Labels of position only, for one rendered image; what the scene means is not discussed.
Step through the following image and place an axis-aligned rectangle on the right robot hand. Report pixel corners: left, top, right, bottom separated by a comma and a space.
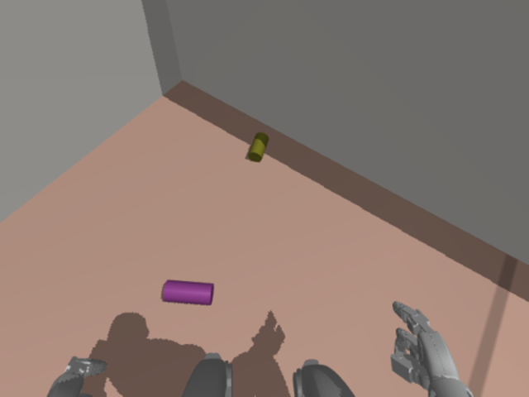
390, 301, 460, 391

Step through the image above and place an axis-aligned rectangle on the left robot hand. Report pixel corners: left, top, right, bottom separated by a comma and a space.
46, 356, 107, 397

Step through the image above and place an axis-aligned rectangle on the right robot arm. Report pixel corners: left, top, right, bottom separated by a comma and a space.
428, 378, 474, 397

